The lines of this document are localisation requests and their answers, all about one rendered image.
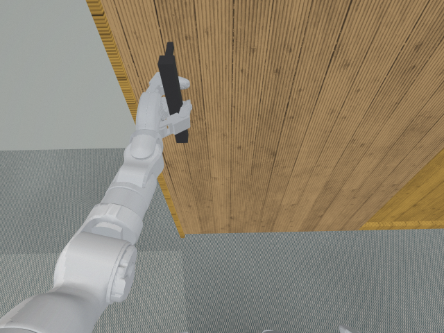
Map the handle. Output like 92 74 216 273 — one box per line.
158 42 189 143

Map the robot left hand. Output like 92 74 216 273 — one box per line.
136 72 192 138

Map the wardrobe door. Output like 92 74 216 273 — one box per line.
101 0 444 234
367 148 444 222

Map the robot left upper arm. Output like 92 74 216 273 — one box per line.
0 232 137 333

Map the robot left forearm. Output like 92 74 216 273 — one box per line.
53 129 164 285

